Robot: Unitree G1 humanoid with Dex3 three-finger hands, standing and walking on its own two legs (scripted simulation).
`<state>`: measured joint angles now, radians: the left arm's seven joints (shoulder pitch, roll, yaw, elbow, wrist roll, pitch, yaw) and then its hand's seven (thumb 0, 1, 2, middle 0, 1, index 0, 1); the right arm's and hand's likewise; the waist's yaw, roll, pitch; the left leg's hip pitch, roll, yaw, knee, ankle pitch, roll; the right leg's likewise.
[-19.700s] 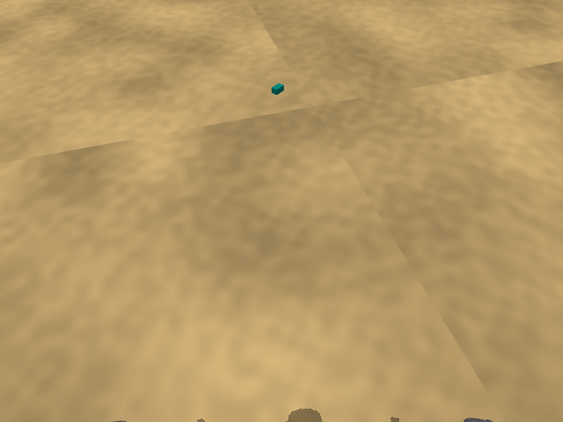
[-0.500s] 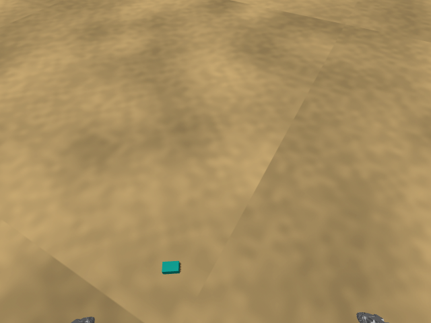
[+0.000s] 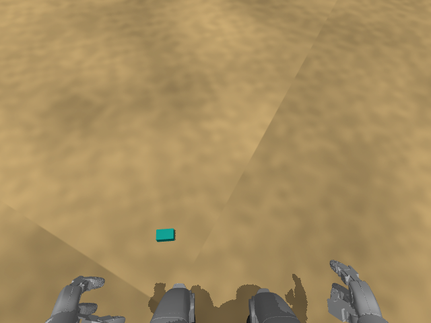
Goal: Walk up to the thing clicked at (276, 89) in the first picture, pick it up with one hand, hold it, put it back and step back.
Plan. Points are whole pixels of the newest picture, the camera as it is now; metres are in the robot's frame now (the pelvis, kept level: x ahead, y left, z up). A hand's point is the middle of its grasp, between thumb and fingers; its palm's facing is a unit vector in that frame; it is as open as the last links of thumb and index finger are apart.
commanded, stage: rise first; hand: left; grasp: from above
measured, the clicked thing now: (165, 235) +0.44 +0.22 -0.69
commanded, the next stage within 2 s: none
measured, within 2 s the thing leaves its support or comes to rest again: neither
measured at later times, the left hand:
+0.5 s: hand (108, 298) +0.17 +0.27 -0.25, palm faces -0.34 -0.73 -0.60, open 12.2 cm
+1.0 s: hand (128, 260) +0.29 +0.30 -0.44, palm faces -0.47 -0.23 -0.86, open 12.2 cm
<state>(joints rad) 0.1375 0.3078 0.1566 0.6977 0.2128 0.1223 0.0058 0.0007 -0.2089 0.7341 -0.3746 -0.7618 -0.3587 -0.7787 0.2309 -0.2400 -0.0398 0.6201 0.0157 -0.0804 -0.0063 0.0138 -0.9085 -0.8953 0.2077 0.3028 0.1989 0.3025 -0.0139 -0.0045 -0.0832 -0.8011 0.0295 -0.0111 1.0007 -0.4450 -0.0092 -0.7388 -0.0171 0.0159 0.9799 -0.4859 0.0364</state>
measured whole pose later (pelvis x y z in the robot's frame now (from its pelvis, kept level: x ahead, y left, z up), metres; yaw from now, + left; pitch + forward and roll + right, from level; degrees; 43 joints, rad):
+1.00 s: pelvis -0.09 -0.01 -0.30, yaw -4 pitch +33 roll -5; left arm -0.55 0.62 0.15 0.99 0.96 -0.24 0.17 0.00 -0.22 0.73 -0.41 -0.71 -0.39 -0.73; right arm 0.10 -0.27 -0.05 0.73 -0.04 -0.07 0.07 0.01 -0.93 -0.90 0.21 0.30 0.20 0.30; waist -0.04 0.00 -0.11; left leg -2.10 0.03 -0.12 2.14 -0.62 -0.04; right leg -2.01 0.04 -0.02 2.13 -0.70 0.04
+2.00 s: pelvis -0.08 +0.00 -0.38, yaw -8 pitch +33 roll -8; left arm -0.83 0.77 0.16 1.37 1.28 -0.29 0.40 0.00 -0.07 0.61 -0.46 -0.65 -0.48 -0.63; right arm 0.08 -0.25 0.03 0.76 -0.15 -0.01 0.13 0.01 -0.91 -0.90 0.21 0.30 0.20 0.30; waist -0.16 -0.04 -0.05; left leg -2.32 0.03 -0.18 2.40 -0.67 -0.04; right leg -2.20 0.07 -0.06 2.35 -0.74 0.06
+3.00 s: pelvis -0.08 +0.00 -0.39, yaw -10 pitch +32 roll -10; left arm -0.92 0.85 0.15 1.47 1.28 -0.27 0.41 0.00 -0.05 0.60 -0.51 -0.62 -0.51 -0.61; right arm 0.10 -0.27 0.10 0.75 -0.17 -0.03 0.14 0.01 -0.91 -0.89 0.21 0.30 0.20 0.30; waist -0.22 -0.06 -0.01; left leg -2.36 0.02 -0.21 2.45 -0.66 -0.04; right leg -2.23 0.07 -0.08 2.38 -0.72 0.06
